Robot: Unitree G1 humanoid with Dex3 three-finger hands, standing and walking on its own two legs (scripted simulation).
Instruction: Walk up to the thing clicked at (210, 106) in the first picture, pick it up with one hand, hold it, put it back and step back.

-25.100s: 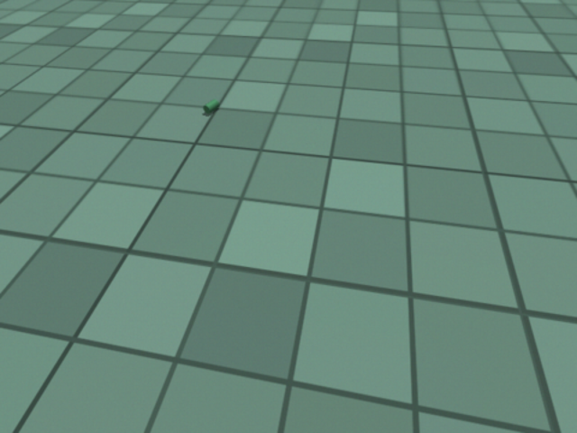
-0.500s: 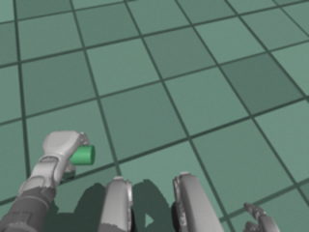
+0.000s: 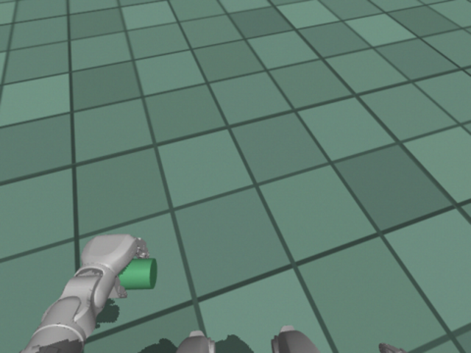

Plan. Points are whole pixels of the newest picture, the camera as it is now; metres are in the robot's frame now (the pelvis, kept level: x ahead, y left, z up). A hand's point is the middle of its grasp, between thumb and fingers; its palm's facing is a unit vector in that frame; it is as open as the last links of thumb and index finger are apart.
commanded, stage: lift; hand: left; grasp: from above
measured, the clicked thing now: (129, 274) +0.32 +0.22 -0.12
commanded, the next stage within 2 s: hold in 0.30 s
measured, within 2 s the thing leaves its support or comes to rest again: neither
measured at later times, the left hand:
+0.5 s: hand (106, 257) +0.31 +0.23 -0.02, palm faces -0.49 -0.02 -0.87, open 8.6 cm
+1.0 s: hand (101, 252) +0.31 +0.22 +0.01, palm faces -0.49 -0.01 -0.87, open 8.5 cm
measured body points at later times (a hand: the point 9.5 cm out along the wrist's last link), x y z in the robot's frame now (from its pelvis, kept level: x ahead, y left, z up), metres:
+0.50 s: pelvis +0.02 +0.00 +0.05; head +0.06 +0.00 +0.50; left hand +0.34 +0.22 +0.03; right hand +0.12 -0.27 -0.06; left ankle +0.04 +0.10 -0.65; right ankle +0.04 -0.14 -0.65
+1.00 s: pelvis +0.02 +0.00 +0.07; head +0.04 -0.01 +0.52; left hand +0.33 +0.22 +0.06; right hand +0.14 -0.27 -0.05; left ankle +0.04 +0.10 -0.65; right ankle +0.04 -0.14 -0.65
